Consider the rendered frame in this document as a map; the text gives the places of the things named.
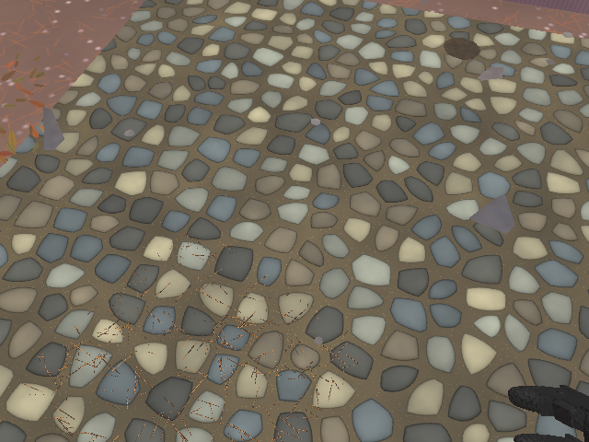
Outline right robot hand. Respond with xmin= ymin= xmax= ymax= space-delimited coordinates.
xmin=508 ymin=385 xmax=589 ymax=442

